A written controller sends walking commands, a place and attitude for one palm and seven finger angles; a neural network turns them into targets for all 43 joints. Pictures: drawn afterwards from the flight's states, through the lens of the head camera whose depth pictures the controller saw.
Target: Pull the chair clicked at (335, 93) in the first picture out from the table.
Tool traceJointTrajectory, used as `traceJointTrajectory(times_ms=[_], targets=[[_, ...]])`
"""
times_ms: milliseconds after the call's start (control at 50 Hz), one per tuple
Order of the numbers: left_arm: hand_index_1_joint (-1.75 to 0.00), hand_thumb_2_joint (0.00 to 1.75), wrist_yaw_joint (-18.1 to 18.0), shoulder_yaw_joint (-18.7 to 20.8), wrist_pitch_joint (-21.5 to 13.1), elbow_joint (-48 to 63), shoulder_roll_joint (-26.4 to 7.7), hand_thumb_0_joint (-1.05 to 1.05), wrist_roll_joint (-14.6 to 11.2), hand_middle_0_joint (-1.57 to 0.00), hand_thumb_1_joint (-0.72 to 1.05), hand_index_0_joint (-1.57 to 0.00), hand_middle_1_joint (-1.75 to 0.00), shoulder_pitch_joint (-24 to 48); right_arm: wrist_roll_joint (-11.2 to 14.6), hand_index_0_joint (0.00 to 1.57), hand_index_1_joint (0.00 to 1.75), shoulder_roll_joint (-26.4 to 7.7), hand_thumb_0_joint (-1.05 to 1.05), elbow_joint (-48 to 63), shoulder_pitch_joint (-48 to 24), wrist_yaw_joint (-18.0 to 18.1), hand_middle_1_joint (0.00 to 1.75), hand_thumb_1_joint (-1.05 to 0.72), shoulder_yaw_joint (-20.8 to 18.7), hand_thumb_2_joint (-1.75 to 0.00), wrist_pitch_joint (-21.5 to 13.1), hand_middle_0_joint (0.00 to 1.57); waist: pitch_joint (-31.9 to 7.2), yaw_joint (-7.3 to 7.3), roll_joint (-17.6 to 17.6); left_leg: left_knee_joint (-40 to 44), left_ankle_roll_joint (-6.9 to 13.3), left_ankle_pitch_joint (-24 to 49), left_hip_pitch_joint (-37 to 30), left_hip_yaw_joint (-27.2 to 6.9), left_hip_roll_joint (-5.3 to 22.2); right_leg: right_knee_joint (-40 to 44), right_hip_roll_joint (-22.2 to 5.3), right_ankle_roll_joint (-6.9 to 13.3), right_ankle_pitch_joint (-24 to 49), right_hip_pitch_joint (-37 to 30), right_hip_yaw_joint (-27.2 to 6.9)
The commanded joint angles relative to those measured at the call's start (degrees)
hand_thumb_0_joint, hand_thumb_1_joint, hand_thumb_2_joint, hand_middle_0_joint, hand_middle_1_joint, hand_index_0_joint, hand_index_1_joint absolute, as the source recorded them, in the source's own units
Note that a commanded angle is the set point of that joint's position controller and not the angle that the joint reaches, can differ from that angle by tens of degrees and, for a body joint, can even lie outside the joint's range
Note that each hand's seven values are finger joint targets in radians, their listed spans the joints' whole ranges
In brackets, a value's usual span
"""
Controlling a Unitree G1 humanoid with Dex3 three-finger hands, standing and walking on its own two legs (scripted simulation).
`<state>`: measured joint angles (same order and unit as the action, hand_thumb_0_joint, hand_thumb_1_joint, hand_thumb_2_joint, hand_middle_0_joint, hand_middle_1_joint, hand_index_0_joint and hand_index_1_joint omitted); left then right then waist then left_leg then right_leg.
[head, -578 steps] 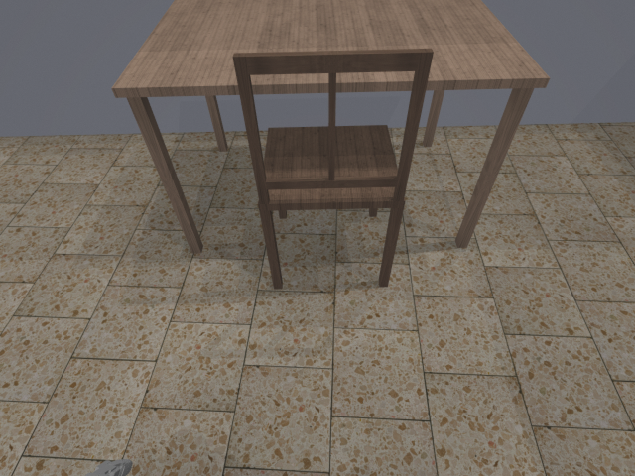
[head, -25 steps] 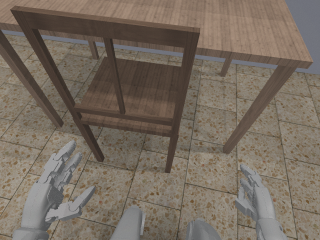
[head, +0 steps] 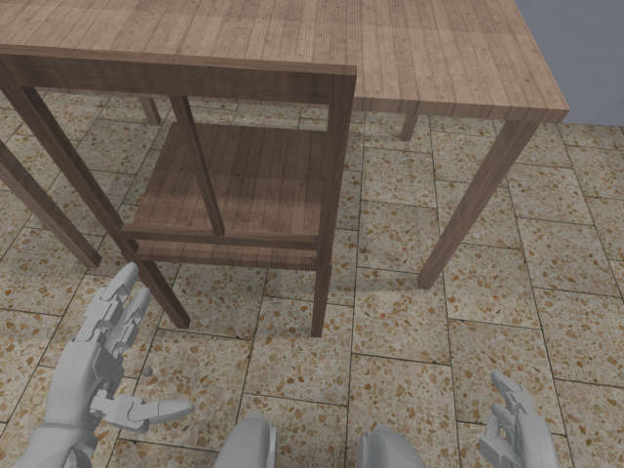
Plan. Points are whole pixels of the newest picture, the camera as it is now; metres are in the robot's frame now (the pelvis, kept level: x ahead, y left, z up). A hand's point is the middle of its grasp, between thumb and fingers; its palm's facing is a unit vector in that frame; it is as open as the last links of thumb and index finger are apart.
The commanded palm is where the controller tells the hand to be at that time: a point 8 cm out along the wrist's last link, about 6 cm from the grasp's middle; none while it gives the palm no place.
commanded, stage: raise the hand toward the chair's back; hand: left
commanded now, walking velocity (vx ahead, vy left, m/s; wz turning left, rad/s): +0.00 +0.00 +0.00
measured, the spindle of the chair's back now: (203, 177) +0.52 +0.21 +0.02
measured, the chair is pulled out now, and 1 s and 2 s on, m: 0.00 0.00 0.00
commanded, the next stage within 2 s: aim the fingers beside a spindle in 1.02 s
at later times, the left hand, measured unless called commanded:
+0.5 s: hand (120, 339) +0.25 +0.23 +0.06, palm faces -0.01 -1.00 -0.05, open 16.9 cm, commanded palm +0.23 +0.28 +0.06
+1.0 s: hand (129, 332) +0.25 +0.22 +0.06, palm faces -0.01 -1.00 -0.05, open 16.9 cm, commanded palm +0.23 +0.28 +0.06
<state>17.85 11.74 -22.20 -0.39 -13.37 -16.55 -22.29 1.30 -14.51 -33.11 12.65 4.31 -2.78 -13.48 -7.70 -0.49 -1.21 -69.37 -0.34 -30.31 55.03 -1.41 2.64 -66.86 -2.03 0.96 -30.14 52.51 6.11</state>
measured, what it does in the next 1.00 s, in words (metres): stands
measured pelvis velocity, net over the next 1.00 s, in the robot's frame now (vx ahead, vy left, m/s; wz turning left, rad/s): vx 0.01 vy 0.01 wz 0.00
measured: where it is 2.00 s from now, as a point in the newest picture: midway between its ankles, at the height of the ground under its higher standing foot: outside the picture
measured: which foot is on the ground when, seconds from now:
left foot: down 0.00-1.00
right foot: down 0.00-1.00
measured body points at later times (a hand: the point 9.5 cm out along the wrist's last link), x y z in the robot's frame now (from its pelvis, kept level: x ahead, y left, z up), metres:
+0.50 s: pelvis +0.01 +0.02 +0.01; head +0.08 +0.04 +0.46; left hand +0.24 +0.28 +0.06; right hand +0.20 -0.20 -0.06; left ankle +0.03 +0.12 -0.64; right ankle +0.02 -0.12 -0.64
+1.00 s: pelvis +0.01 +0.01 +0.01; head +0.08 +0.03 +0.46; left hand +0.25 +0.27 +0.06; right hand +0.19 -0.23 -0.06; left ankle +0.03 +0.12 -0.64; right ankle +0.02 -0.12 -0.64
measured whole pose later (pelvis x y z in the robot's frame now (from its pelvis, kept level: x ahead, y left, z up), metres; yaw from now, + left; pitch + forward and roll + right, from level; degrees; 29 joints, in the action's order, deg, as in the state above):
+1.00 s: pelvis +0.01 +0.01 +0.01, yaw +0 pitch +15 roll -3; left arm 17.6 13.2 -19.7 -3.1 -15.0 -16.1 -16.7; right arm 0.7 -13.8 -31.1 12.9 2.6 0.5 -12.0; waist -7.8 -0.8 -1.8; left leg -65.5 0.8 -29.8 51.1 -1.1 1.9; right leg -61.9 -2.4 -0.4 -29.0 48.0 5.8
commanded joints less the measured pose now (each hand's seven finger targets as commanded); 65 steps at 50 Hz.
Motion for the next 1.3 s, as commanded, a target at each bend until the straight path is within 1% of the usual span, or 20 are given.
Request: traceJointTrajectory(times_ms=[0, 60, 120, 260, 420, 460, 520, 580, 680, 720, 760, 820, 880, 920, 1020, 1060, 1100, 1140, 1260, 1280], targets=[[-0.10, 0.35, -0.93, 4.43, -4.20, 13.42, -7.70, 0.00, -0.75, -0.07, -0.38, -0.07, -0.10, 2.22, 0.18, 0.20, 0.30, -6.04, 0.00, 9.34, -3.25, 0.04, 0.30, -0.90, -1.23, -0.90, -3.55, 0.20, -13.44, 0.35, -2.92, 11.40, 1.68, 12.32, -11.81, -0.58, -2.46, 11.35, 1.76, 0.60, 8.04, -8.57, -2.90], [-0.09, 0.32, -1.15, 4.20, -3.10, 12.91, -7.54, 0.00, -0.24, -0.06, -0.45, -0.06, -0.09, 2.13, 0.07, 0.20, 0.30, -6.20, 0.00, 9.85, -2.99, -0.26, 0.30, -0.90, -1.10, -0.90, -2.85, 0.20, -13.25, 0.21, -3.16, 12.24, 1.47, 13.55, -13.03, -0.94, -2.27, 10.78, 2.10, 0.65, 9.64, -8.34, -1.90], [-0.08, 0.30, -0.85, 3.91, -1.56, 10.95, -7.65, 0.00, 0.01, -0.06, -0.50, -0.06, -0.08, 3.17, 0.06, 0.20, 0.30, -6.48, 0.00, 10.43, -2.94, -0.43, 0.30, -0.90, -0.58, -0.90, -2.14, 0.20, -11.13, -0.07, -2.78, 13.11, 1.31, 12.06, -12.55, -1.43, -2.23, 11.21, 2.46, 0.77, 8.23, -7.83, -1.43], [-0.08, 0.30, -0.67, 4.29, -0.71, 13.70, -8.76, 0.00, 0.22, -0.06, -0.50, -0.06, -0.08, 6.49, -0.28, 0.20, 0.30, -6.85, 0.00, 11.04, -2.22, -0.62, 0.30, -0.90, 0.12, -0.90, -2.04, 0.20, -14.02, -0.02, -4.11, 13.93, 0.75, 16.03, -16.26, -2.53, -1.87, 10.73, 2.29, 0.81, 10.95, -8.22, -0.73], [-0.08, 0.30, 0.26, 5.56, 0.50, 9.77, -9.31, 0.00, -0.37, -0.06, -0.50, -0.06, -0.08, 8.66, -0.13, 0.20, 0.30, -7.37, 0.00, 10.50, -1.86, -0.55, 0.30, -0.90, 0.33, -0.90, -1.86, 0.20, -12.98, -0.43, -1.51, 14.45, 0.59, 15.70, -15.46, -2.68, -1.90, 11.63, 2.42, 0.66, 10.99, -8.82, -0.55], [-0.08, 0.30, 0.66, 5.78, 0.40, 10.55, -9.70, 0.00, -0.64, -0.06, -0.50, -0.06, -0.08, 9.86, -0.13, 0.20, 0.30, -7.55, 0.00, 10.50, -1.65, -0.53, 0.30, -0.90, 0.35, -0.90, -1.97, 0.20, -14.01, -0.31, -2.95, 14.42, 0.61, 16.48, -15.98, -2.33, -1.99, 11.83, 2.23, 0.65, 11.84, -9.48, -0.87], [-0.08, 0.30, 0.58, 6.50, 0.59, 9.71, -10.39, 0.00, -0.55, -0.06, -0.50, -0.06, -0.08, 9.42, -0.15, 0.20, 0.30, -7.59, 0.00, 10.37, -1.65, -0.64, 0.30, -0.90, 0.26, -0.90, -1.98, 0.20, -14.34, -0.15, -3.12, 14.68, 0.63, 17.33, -16.37, -2.26, -1.99, 12.10, 2.25, 0.67, 12.33, -10.22, -0.84], [-0.08, 0.30, 0.57, 5.91, 0.39, 9.63, -9.37, 0.00, -0.95, -0.06, -0.50, -0.06, -0.08, 8.39, -0.07, 0.20, 0.30, -7.61, 0.00, 10.46, -1.38, -0.90, 0.30, -0.90, 0.07, -0.90, -2.10, 0.20, -14.38, -0.15, -2.12, 14.86, 0.55, 17.45, -16.53, -2.13, -1.94, 12.44, 2.22, 0.53, 12.69, -10.55, -0.81], [-0.08, 0.30, -0.43, 5.99, -0.16, 9.35, -9.61, 0.00, -0.49, -0.06, -0.50, -0.06, -0.08, 8.13, -0.08, 0.20, 0.30, -7.68, 0.00, 10.50, -1.22, -1.11, 0.30, -0.90, -0.04, -0.90, -2.07, 0.20, -13.14, -0.14, -3.15, 15.06, 0.61, 16.89, -15.80, -1.71, -2.04, 12.68, 2.04, 0.67, 12.47, -10.78, -1.06], [-0.08, 0.30, -0.87, 6.84, -0.82, 10.50, -10.66, 0.00, -0.29, -0.06, -0.50, -0.06, -0.08, 8.38, -0.25, 0.20, 0.30, -7.73, 0.00, 10.32, -1.19, -1.21, 0.30, -0.90, -0.14, -0.90, -2.16, 0.20, -14.73, 0.06, -4.07, 14.72, 0.59, 18.23, -16.39, -1.77, -1.97, 12.23, 2.05, 0.71, 13.33, -11.07, -1.11], [-0.08, 0.30, -1.13, 6.22, -1.32, 10.80, -10.01, 0.00, -0.16, -0.06, -0.50, -0.06, -0.08, 8.10, -0.18, 0.20, 0.30, -7.54, 0.00, 10.31, -1.02, -1.29, 0.30, -0.90, -0.19, -0.90, -2.16, 0.20, -14.51, -0.14, -4.26, 14.81, 0.48, 19.04, -17.17, -1.68, -1.89, 12.31, 1.98, 0.69, 13.86, -10.95, -1.10], [-0.08, 0.30, -0.94, 6.48, -1.39, 8.52, -9.95, 0.00, -0.41, -0.06, -0.50, -0.06, -0.08, 8.27, -0.17, 0.20, 0.30, -7.61, 0.00, 10.07, -1.26, -1.21, 0.30, -0.90, -0.25, -0.90, -1.93, 0.20, -13.12, -0.61, -2.10, 14.25, 0.86, 16.51, -15.03, -1.21, -2.07, 12.94, 2.06, 0.54, 12.82, -10.89, -1.51], [-0.08, 0.30, -0.53, 5.70, -1.63, 9.53, -9.62, 0.00, -0.42, -0.06, -0.50, -0.06, -0.08, 8.96, -0.05, 0.20, 0.30, -7.71, 0.00, 10.27, -1.31, -1.20, 0.30, -0.90, -0.06, -0.90, -2.05, 0.20, -13.14, -0.46, -3.83, 14.72, 0.68, 16.61, -15.68, -1.45, -2.02, 12.69, 1.91, 0.70, 12.69, -10.74, -1.38], [-0.08, 0.30, -0.31, 6.29, -1.10, 7.70, -9.93, 0.00, -0.38, -0.06, -0.50, -0.06, -0.08, 8.23, -0.07, 0.20, 0.30, -7.74, 0.00, 10.21, -1.18, -1.10, 0.30, -0.90, -0.16, -0.90, -1.81, 0.20, -13.46, -0.79, -0.86, 14.30, 1.03, 16.10, -14.81, -1.20, -2.04, 13.11, 2.09, 0.42, 12.81, -11.27, -1.56], [-0.08, 0.30, 0.02, 6.45, -1.40, 8.66, -10.09, 0.00, -0.78, -0.06, -0.50, -0.06, -0.08, 9.23, -0.08, 0.20, 0.30, -7.54, 0.00, 10.17, -1.38, -0.94, 0.30, -0.90, -0.02, -0.90, -1.93, 0.20, -13.80, -0.77, -1.34, 13.69, 1.21, 16.08, -14.66, -0.83, -2.23, 13.35, 1.99, 0.37, 13.40, -11.87, -2.16], [-0.08, 0.30, -0.16, 6.20, -1.79, 9.86, -10.02, 0.00, -0.66, -0.06, -0.50, -0.06, -0.08, 9.56, -0.06, 0.20, 0.30, -7.42, 0.00, 10.28, -1.50, -1.01, 0.30, -0.90, 0.11, -0.90, -2.06, 0.20, -14.21, -0.41, -3.28, 14.10, 0.98, 16.59, -15.33, -1.10, -2.23, 12.90, 1.81, 0.56, 13.50, -11.94, -1.95], [-0.08, 0.30, -0.10, 5.55, -1.53, 8.45, -9.17, 0.00, -0.44, -0.06, -0.50, -0.06, -0.08, 9.11, 0.05, 0.20, 0.30, -7.31, 0.00, 10.24, -1.47, -0.96, 0.30, -0.90, 0.09, -0.90, -1.89, 0.20, -12.97, -0.93, -2.05, 14.01, 1.13, 15.43, -14.94, -0.80, -2.22, 13.43, 1.89, 0.41, 12.64, -11.21, -1.94], [-0.08, 0.30, -0.07, 6.28, -1.33, 6.11, -9.94, 0.00, -0.37, -0.06, -0.50, -0.06, -0.08, 11.95, -0.03, 0.20, 0.30, -7.52, 0.00, 9.69, -1.51, -0.77, 0.30, -0.90, 0.26, -0.90, -1.69, 0.20, -11.26, -1.47, -0.86, 13.44, 1.23, 13.72, -12.63, -0.76, -2.33, 13.54, 1.87, 0.31, 11.51, -10.42, -2.25], [-0.08, 0.30, 0.57, 4.61, -2.28, 6.19, -9.50, 0.00, -0.20, -0.06, -0.50, -0.06, -0.08, 16.96, -0.17, 0.20, 0.30, -7.88, 0.00, 9.47, -1.14, -0.65, 0.30, -0.90, 0.38, -0.90, -2.51, 0.20, -14.24, -1.47, -3.00, 12.48, 1.23, 14.33, -13.68, -0.87, -2.31, 12.49, 1.64, 0.47, 11.76, -9.49, -2.68], [-0.08, 0.30, 0.55, 4.57, -2.25, 5.81, -9.25, 0.00, -0.20, -0.06, -0.50, -0.06, -0.08, 17.01, -0.22, 0.20, 0.30, -7.81, 0.00, 9.36, -0.92, -0.65, 0.30, -0.90, 0.27, -0.90, -2.58, 0.20, -14.78, -1.51, -1.89, 12.27, 1.28, 14.71, -13.61, -0.76, -2.28, 12.47, 1.58, 0.38, 12.31, -9.85, -2.69]])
